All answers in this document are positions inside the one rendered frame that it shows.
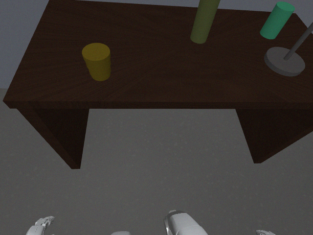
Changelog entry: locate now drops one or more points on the desk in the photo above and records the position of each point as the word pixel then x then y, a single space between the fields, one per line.
pixel 155 65

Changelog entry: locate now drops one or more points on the left robot hand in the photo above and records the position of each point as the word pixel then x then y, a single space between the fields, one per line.
pixel 40 226

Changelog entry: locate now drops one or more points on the desk lamp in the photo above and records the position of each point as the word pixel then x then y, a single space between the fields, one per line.
pixel 284 61

